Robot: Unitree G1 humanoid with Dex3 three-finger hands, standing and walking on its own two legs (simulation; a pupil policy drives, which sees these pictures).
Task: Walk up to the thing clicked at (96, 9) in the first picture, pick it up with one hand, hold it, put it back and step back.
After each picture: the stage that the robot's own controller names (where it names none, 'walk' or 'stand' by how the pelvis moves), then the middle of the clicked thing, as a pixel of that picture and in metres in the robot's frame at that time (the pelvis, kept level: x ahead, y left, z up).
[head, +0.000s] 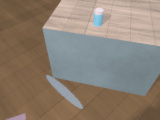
stand; (98, 17) +1.02 -0.11 -0.12
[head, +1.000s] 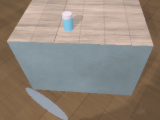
walk; (67, 21) +0.90 +0.14 -0.10
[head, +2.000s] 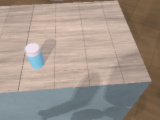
stand; (35, 56) +0.53 +0.24 -0.08
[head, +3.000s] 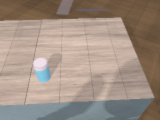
stand; (42, 70) +0.51 +0.20 -0.11
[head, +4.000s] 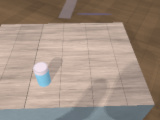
stand; (42, 74) +0.50 +0.21 -0.12
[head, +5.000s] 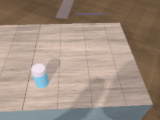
stand; (40, 76) +0.49 +0.21 -0.12
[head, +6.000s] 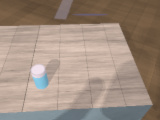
stand; (40, 77) +0.49 +0.21 -0.12
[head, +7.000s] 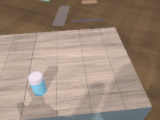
rise first; (37, 84) +0.47 +0.24 -0.12
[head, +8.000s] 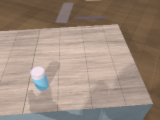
go down; (40, 79) +0.48 +0.24 -0.12
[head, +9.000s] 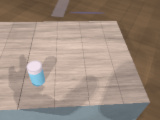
go down; (36, 73) +0.49 +0.22 -0.11
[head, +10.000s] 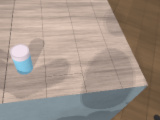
go down; (22, 60) +0.48 +0.22 -0.05
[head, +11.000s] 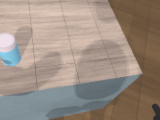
close in; (8, 50) +0.49 +0.23 -0.03
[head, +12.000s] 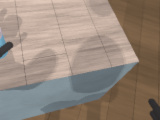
close; out of the picture +0.50 +0.23 +0.00
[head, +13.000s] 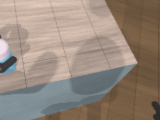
lift; (1, 57) +0.45 +0.21 -0.01
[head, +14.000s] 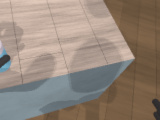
lift; out of the picture +0.46 +0.22 +0.00
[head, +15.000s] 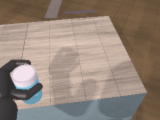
hold; (28, 85) +0.32 +0.17 +0.09
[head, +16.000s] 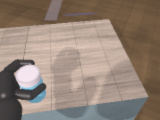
hold; (32, 84) +0.32 +0.16 +0.08
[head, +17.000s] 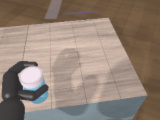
hold; (35, 85) +0.33 +0.16 +0.07
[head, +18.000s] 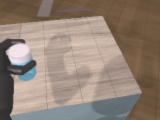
crouch; (23, 63) +0.40 +0.19 +0.09
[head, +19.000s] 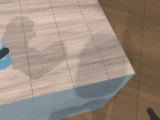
lower; out of the picture +0.47 +0.24 +0.02
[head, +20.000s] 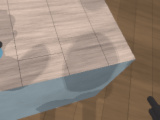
lower; out of the picture +0.49 +0.23 +0.00
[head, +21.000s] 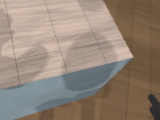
lower; out of the picture +0.49 +0.24 +0.00
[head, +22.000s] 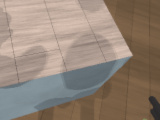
lower; out of the picture +0.50 +0.24 +0.00
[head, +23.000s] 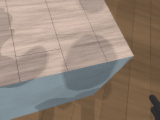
rest; out of the picture +0.50 +0.24 +0.01
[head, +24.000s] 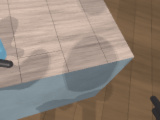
withdraw; out of the picture +0.48 +0.22 +0.00
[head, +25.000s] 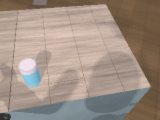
sink last; (30, 73) +0.45 +0.20 -0.06
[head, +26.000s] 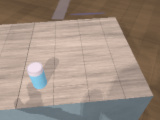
stand; (37, 75) +0.47 +0.23 -0.06
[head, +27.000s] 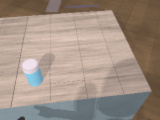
stand; (32, 72) +0.46 +0.22 -0.05
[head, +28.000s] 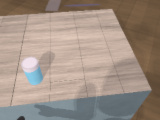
stand; (32, 71) +0.47 +0.23 -0.05
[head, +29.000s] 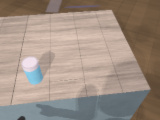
stand; (32, 70) +0.47 +0.23 -0.05
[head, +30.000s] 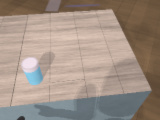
stand; (32, 71) +0.47 +0.23 -0.05
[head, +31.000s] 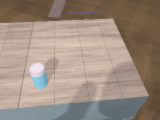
stand; (39, 76) +0.48 +0.21 -0.10
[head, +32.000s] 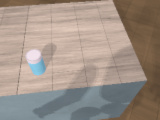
walk; (36, 62) +0.50 +0.22 -0.10
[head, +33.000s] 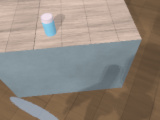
walk; (48, 25) +0.76 +0.23 -0.10
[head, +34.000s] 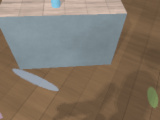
stand; out of the picture +1.09 +0.19 -0.09
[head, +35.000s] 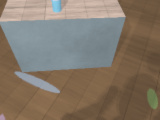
stand; (56, 3) +1.11 +0.20 -0.11
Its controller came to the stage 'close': yes
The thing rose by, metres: 0.20
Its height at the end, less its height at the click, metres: +0.00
